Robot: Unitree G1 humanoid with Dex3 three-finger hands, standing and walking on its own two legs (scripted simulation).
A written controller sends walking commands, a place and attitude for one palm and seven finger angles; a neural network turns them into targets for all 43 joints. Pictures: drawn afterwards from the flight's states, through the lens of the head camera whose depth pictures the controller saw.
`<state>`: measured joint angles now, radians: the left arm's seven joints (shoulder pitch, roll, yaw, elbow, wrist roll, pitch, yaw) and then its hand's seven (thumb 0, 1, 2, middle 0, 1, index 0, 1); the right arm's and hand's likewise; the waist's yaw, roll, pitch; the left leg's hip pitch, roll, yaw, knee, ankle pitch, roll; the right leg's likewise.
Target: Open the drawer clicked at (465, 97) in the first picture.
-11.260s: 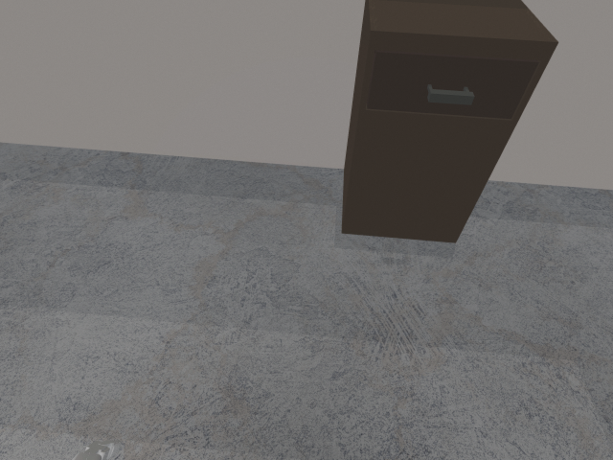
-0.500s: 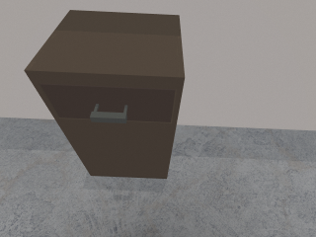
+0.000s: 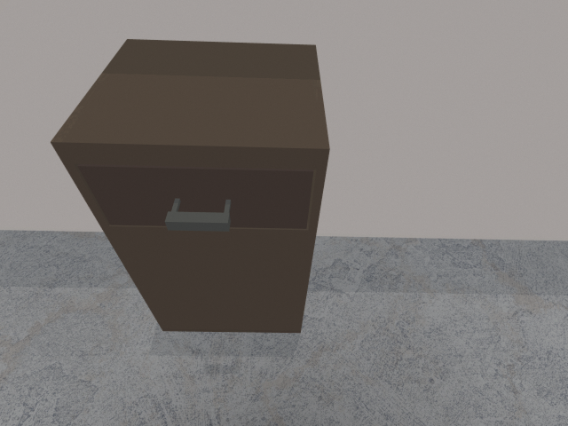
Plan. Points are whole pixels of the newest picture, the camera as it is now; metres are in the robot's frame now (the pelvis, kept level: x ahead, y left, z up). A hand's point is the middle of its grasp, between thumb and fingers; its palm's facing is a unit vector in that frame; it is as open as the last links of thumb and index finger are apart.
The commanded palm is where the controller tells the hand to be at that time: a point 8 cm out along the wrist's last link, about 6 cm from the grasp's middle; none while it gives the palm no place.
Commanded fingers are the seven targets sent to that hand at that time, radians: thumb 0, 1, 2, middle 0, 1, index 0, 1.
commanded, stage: come to a stop and stand still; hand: left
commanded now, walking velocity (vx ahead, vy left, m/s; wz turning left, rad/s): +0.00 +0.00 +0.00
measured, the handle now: (200, 212) +0.52 +0.20 -0.06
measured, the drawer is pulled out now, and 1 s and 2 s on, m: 0.00 0.00 0.00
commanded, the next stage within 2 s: look again from close up in 0.52 s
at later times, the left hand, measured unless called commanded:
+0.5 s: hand out of the picture +0.00 +0.16 -0.18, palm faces +0.01 -0.99 -0.14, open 7.4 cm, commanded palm none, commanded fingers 0.00 0.90 0.90 -0.20 -0.30 -0.20 -0.30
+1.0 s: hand out of the picture +0.02 +0.16 -0.17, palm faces +0.00 -0.99 -0.16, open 7.4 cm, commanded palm none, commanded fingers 0.00 0.90 0.90 -0.20 -0.30 -0.20 -0.30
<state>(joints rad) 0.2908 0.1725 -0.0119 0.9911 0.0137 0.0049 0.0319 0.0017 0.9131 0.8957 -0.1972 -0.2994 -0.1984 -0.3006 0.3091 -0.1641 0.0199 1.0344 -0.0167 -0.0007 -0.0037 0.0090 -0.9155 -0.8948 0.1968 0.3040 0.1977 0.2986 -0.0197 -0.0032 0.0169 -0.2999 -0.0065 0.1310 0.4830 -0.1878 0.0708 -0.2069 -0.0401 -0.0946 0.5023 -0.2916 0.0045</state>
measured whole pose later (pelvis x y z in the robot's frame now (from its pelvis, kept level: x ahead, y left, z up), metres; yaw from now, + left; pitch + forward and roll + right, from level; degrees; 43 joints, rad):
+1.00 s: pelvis +0.04 +0.00 +0.00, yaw -1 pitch +0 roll +0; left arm 0.32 0.12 -0.01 1.13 0.01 -0.01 0.04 0.00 0.91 0.90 -0.20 -0.30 -0.20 -0.30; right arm 0.30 -0.12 0.02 1.15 -0.01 -0.03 -0.03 0.01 -0.92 -0.89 0.20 0.30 0.20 0.30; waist 0.00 -0.02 0.01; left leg -0.21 -0.02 0.15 0.42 -0.22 0.07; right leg -0.12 -0.05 -0.07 0.43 -0.32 0.02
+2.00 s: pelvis +0.03 -0.02 +0.00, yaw +1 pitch +1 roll +1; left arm 0.36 0.11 0.00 1.11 0.02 -0.01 0.03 0.00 0.91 0.90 -0.20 -0.30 -0.20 -0.30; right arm 0.36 -0.10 0.02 1.13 -0.01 -0.02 -0.03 0.01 -0.91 -0.89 0.20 0.30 0.20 0.30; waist 0.01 -0.02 0.01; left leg -0.26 0.00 0.11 0.46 -0.22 0.04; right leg -0.16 -0.03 -0.11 0.47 -0.33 -0.02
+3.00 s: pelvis +0.04 -0.02 +0.00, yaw +0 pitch -1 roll +0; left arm 0.29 0.17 -0.01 1.05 0.01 -0.01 0.04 0.00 0.91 0.90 -0.20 -0.30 -0.20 -0.30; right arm 0.29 -0.16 0.03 1.08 -0.02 0.00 -0.02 0.02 -0.93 -0.89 0.20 0.30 0.20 0.30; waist -0.01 0.00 0.03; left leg -0.25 0.01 0.09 0.55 -0.29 0.04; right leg -0.13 -0.02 -0.09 0.52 -0.37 -0.01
